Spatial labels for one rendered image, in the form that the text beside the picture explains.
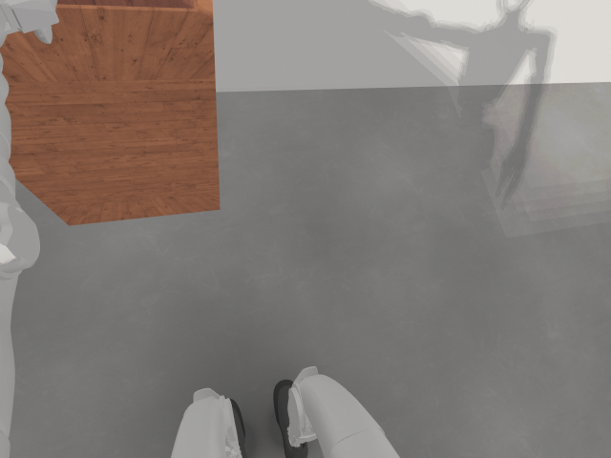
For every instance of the robot left foot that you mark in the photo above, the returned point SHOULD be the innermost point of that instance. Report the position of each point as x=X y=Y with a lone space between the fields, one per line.
x=239 y=427

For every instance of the left robot upper arm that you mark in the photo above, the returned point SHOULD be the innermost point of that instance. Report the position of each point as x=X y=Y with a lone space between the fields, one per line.
x=19 y=250

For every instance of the robot foot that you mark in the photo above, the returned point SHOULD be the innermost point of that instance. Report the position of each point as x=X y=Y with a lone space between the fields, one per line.
x=280 y=398
x=239 y=427

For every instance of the cabinet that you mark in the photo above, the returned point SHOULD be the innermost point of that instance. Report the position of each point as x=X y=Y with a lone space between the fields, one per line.
x=116 y=118

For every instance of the robot right foot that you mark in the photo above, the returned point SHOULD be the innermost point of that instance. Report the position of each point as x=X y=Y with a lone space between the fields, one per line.
x=280 y=398

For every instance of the robot left hand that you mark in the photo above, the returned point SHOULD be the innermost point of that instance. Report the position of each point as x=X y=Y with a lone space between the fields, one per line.
x=28 y=15

